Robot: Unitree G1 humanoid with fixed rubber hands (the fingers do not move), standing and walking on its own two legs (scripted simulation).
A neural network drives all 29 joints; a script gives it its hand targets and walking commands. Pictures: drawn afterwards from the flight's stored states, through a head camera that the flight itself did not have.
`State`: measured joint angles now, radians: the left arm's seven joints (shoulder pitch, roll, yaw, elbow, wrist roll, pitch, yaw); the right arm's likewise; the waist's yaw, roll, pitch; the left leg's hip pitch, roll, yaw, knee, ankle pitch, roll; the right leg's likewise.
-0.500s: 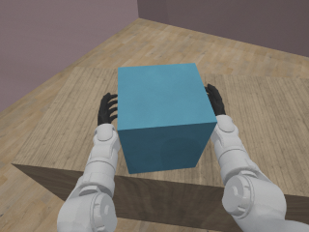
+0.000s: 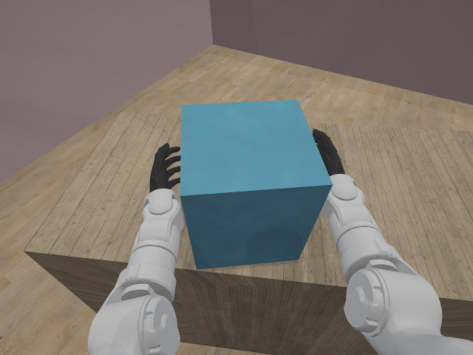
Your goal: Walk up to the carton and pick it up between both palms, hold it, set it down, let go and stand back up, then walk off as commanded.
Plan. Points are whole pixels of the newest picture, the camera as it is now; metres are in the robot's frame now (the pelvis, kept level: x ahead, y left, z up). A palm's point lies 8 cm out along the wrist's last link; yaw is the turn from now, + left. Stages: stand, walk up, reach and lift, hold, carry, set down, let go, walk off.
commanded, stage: reach and lift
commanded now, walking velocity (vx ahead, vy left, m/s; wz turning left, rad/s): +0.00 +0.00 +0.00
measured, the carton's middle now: (244, 188) +0.42 +0.04 +0.06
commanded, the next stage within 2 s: none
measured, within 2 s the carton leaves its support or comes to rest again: neither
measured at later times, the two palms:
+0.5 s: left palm (156, 174) +0.37 +0.18 +0.14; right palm (340, 166) +0.41 -0.12 +0.15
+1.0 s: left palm (147, 160) +0.37 +0.19 +0.18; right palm (346, 154) +0.39 -0.11 +0.18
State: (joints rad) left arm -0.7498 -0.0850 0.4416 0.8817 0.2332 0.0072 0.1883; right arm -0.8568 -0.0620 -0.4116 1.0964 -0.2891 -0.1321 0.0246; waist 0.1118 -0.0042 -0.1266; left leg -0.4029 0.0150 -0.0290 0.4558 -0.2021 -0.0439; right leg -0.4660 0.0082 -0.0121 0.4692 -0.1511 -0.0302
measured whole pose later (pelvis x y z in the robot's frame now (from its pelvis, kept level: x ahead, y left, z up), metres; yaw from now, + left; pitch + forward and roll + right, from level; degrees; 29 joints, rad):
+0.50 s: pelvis -0.01 +0.00 +0.00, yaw +0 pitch +3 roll +1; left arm -0.82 -0.04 0.44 0.88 0.22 0.19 0.16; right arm -0.91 -0.05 -0.41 1.10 -0.24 0.02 -0.02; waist 0.08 0.00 -0.13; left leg -0.32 0.02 -0.03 0.46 -0.19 -0.04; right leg -0.38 0.01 -0.01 0.46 -0.14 -0.03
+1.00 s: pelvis -0.02 +0.01 +0.00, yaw +0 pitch +0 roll +0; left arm -0.83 0.00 0.42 0.76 0.20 0.37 0.13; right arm -0.94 -0.04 -0.29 1.02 -0.10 0.18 -0.08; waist 0.03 0.00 -0.13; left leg -0.27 0.02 -0.03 0.46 -0.20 -0.03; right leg -0.31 0.01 -0.01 0.43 -0.12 -0.02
